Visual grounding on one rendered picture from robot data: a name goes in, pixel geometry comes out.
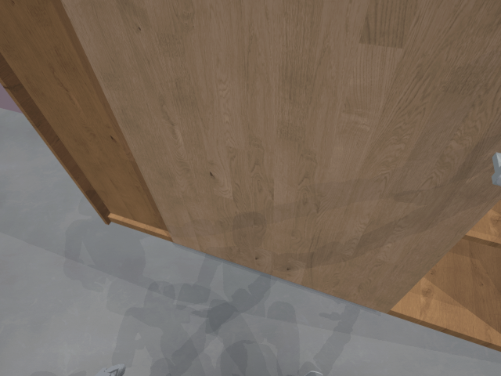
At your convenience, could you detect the wardrobe door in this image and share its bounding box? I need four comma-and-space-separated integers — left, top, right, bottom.
0, 0, 168, 231
60, 0, 501, 313

